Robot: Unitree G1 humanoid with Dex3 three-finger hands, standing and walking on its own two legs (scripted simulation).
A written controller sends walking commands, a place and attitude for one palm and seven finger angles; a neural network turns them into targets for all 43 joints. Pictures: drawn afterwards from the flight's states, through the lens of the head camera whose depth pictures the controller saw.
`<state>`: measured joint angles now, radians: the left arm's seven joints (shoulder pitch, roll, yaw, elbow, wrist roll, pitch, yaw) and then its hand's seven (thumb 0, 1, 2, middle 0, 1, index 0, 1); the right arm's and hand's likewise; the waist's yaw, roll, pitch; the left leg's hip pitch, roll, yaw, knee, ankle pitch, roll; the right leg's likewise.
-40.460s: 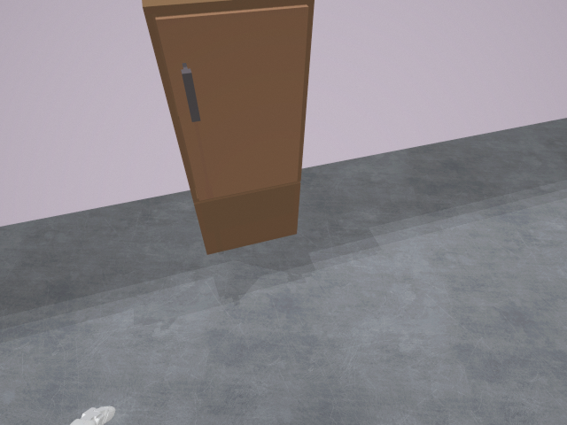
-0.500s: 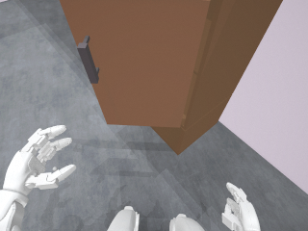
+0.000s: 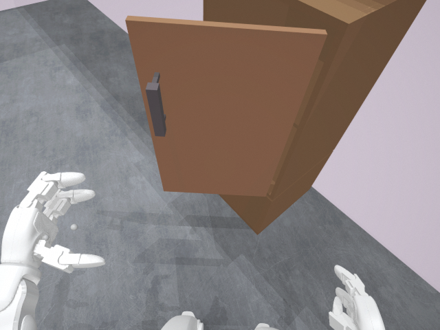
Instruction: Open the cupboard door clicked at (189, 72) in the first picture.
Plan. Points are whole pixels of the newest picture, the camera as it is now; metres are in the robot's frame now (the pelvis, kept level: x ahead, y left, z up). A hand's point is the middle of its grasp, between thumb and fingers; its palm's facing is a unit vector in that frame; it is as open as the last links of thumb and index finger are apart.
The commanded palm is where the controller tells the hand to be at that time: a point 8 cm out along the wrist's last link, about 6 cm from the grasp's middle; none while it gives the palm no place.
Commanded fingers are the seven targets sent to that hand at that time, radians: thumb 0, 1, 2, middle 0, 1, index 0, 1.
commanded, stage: raise the hand with hooked fingers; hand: left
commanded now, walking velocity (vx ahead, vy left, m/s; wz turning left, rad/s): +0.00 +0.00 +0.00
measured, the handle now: (158, 105) +0.55 +0.18 +0.06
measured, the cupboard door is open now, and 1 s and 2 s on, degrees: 48 48 48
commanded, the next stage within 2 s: move the hooked fingers beside the handle in 0.88 s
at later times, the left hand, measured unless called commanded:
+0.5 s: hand (52, 198) +0.29 +0.29 +0.09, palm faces +0.05 -1.00 -0.03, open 14.0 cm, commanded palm +0.26 +0.33 +0.08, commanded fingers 0.00 -0.50 0.30 -0.30 -1.20 -0.30 -1.20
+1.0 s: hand (78, 202) +0.29 +0.25 +0.09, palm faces +0.07 -1.00 -0.04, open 14.0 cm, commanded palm +0.27 +0.30 +0.08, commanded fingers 0.00 -0.50 0.30 -0.30 -1.20 -0.30 -1.20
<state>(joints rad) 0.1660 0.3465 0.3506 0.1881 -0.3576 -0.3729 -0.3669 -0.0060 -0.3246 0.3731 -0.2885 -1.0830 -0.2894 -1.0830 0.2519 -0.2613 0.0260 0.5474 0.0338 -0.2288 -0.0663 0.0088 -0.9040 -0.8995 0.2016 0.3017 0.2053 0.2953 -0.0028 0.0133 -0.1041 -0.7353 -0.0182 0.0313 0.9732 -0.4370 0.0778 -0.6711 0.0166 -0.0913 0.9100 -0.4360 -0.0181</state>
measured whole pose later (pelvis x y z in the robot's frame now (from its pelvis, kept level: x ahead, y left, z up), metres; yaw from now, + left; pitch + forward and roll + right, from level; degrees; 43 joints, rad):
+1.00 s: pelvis +0.00 -0.02 +0.02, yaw +0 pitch +10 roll -2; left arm -0.04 0.40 0.42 0.44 -0.36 -0.29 -0.47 -0.01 -0.50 0.30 -0.30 -1.20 -0.30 -1.20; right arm 0.26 -0.27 0.05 0.58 0.04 -0.18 -0.09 0.01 -0.90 -0.90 0.20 0.30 0.21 0.30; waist 0.00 0.03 -0.08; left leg -0.64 -0.01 0.02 0.86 -0.39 0.05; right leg -0.59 0.03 -0.10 0.81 -0.40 -0.05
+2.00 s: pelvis +0.01 +0.00 +0.00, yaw -2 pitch +15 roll -3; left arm -0.56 0.51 0.45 0.94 -0.21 -0.37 -0.39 -0.01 -0.50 0.30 -0.30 -1.20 -0.30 -1.20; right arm 0.33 -0.28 0.04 0.60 0.03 -0.03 -0.06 0.00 -0.90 -0.90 0.20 0.30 0.21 0.30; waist -0.08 0.01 -0.09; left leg -0.78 0.00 0.05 0.93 -0.42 0.07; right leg -0.73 0.03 -0.07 0.87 -0.41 -0.02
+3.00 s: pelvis +0.02 -0.01 +0.00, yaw -3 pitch +20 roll -4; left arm -0.77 0.68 0.53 1.15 -0.15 -0.39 -0.41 -0.01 -0.50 0.30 -0.30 -1.20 -0.30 -1.20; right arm 0.40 -0.29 0.05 0.59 0.01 0.09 -0.04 0.00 -0.90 -0.90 0.20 0.30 0.21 0.30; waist -0.14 0.01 -0.10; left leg -0.90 0.03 0.03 1.00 -0.46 0.07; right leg -0.83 0.07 -0.08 0.89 -0.42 -0.03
